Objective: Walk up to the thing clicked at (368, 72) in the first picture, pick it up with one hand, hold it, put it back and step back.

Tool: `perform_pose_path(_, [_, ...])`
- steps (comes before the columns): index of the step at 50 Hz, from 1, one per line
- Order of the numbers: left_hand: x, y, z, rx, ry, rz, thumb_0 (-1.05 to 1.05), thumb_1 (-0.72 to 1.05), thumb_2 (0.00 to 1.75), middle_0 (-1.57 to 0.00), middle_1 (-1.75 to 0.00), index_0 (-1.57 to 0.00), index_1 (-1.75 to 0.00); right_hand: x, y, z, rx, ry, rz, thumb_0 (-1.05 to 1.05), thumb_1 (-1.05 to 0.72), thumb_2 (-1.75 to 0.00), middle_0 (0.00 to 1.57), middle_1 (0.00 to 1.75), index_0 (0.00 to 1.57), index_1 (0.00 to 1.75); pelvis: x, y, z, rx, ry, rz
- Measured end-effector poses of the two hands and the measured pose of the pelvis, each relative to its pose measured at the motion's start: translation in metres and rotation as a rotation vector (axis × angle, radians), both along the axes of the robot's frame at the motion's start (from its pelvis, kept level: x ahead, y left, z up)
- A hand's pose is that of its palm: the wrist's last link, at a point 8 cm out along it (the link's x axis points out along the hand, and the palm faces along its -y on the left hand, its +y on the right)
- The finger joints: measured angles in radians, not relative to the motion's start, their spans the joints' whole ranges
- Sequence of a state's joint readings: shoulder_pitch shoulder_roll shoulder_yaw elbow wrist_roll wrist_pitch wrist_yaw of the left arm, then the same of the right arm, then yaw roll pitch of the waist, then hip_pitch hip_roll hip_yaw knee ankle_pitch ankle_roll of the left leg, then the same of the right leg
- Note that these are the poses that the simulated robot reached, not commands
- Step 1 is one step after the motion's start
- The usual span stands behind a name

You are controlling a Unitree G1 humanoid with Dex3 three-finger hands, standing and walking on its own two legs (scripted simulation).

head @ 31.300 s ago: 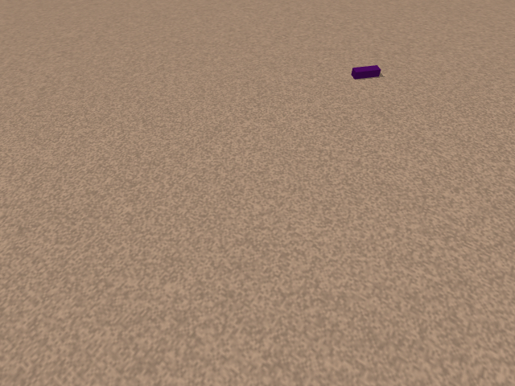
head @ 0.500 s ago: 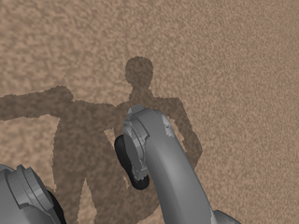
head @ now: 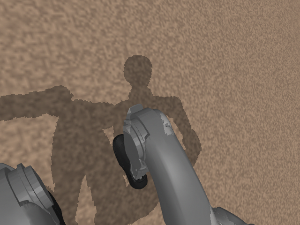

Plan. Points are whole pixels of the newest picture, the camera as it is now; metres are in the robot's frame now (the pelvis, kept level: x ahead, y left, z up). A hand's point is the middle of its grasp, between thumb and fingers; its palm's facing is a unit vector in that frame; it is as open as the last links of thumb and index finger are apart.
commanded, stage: close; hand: left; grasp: from above
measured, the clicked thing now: out of the picture +0.43 +0.35 -0.29
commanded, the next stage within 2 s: settle in 0.86 s
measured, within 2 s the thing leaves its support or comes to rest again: leaves its support in 1.26 s
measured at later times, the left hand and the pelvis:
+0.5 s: hand out of the picture +0.43 +0.34 -0.26, palm faces -0.28 -0.33 -0.90, open 10.1 cm; pelvis +0.00 +0.00 +0.00, yaw +0 degrees
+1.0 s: hand out of the picture +0.44 +0.35 -0.26, palm faces -0.29 -0.33 -0.90, open 9.7 cm; pelvis +0.00 +0.00 +0.00, yaw +0 degrees
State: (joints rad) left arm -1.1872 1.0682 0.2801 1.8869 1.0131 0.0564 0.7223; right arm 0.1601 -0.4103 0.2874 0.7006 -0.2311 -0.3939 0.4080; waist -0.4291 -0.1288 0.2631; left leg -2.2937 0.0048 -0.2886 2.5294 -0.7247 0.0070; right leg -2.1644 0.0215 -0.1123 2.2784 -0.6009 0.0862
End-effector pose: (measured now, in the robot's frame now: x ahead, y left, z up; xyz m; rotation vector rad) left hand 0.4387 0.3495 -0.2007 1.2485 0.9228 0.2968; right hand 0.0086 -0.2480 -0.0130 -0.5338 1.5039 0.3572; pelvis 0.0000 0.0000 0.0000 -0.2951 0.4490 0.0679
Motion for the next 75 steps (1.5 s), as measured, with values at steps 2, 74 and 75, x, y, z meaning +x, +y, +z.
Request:
perform_pose_path(2, [-0.001,0.000,-0.001,0.000,0.005,0.001,0.00,-0.25,0.76,-0.35,-0.80,-0.34,-0.81,-0.001,0.000,0.000,0.000,0.002,-0.002,0.01,-0.89,-0.90,0.20,0.30,0.19,0.30,-0.001,0.000,0.000,0.001,0.001,0.000])
perform_pose_path(74, [0.005,0.012,0.048,0.015,-0.061,-0.009,-0.01,0.08,0.38,-0.80,-0.41,-0.77,-0.41,0.019,-0.016,-0.004,-0.015,-0.037,-0.065,0.01,-0.90,-0.90,0.20,0.30,0.20,0.30,0.005,-0.004,0.013,0.033,0.084,0.009])
perform_pose_path(75, [0.004,0.012,0.053,0.020,-0.058,-0.012,-0.01,0.08,0.38,-0.80,-0.41,-0.77,-0.41,0.022,-0.017,-0.005,-0.013,-0.047,-0.069,0.01,-0.90,-0.90,0.20,0.30,0.20,0.30,0.006,-0.004,0.014,0.036,0.091,0.010])
